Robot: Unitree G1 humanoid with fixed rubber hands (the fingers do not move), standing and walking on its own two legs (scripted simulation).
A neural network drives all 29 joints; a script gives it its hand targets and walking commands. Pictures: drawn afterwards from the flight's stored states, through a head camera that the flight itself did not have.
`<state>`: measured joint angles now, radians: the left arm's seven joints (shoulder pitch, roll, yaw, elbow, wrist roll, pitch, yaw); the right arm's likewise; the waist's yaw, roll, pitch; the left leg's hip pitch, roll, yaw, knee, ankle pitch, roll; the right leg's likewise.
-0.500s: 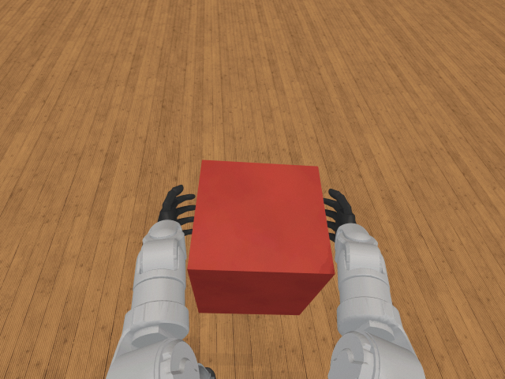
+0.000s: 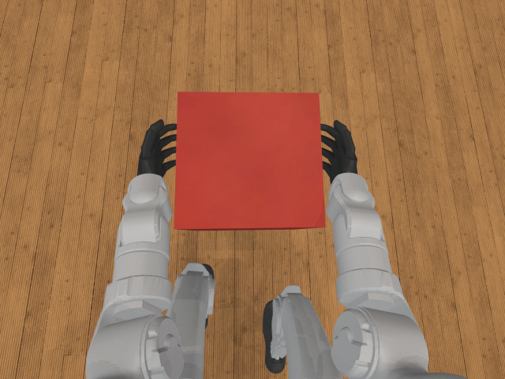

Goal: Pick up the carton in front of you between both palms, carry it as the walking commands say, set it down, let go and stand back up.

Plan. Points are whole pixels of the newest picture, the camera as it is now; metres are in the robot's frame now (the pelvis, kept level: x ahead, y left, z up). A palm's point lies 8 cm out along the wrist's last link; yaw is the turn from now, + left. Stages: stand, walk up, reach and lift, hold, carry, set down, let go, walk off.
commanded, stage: set down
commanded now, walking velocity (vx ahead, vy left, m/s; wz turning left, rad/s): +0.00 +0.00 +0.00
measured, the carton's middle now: (247, 174) +0.43 +0.04 -0.15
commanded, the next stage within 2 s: none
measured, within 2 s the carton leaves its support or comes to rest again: neither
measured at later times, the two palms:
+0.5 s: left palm (158, 179) +0.42 +0.22 -0.23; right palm (300, 174) +0.47 -0.07 -0.22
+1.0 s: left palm (160, 184) +0.45 +0.25 -0.37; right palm (277, 177) +0.50 -0.04 -0.37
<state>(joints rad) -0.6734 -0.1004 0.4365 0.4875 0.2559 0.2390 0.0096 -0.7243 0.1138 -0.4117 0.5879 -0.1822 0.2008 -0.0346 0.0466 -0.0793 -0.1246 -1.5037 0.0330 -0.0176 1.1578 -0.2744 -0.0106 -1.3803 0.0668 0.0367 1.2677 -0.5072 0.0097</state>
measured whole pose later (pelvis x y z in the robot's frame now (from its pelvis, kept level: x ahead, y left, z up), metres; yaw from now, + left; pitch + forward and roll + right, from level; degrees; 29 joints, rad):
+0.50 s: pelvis -0.03 +0.00 -0.13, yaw -3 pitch +47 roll -3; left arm -0.94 0.01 0.48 0.58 0.22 0.29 0.01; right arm -1.01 0.03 -0.38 0.70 -0.14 0.24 -0.10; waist 0.09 -0.09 -0.14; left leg -2.07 0.04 -0.05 1.60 -0.35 -0.01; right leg -1.93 0.09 0.01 1.72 -0.61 0.02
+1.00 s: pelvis -0.05 +0.00 -0.23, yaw -3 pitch +46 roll -3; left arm -1.24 0.17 0.44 0.77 0.14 0.30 0.03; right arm -1.33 -0.12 -0.28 0.90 -0.07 0.23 -0.15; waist 0.15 -0.09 0.10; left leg -2.37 0.03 -0.06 1.92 -0.35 -0.02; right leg -2.22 0.11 0.00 2.07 -0.66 0.03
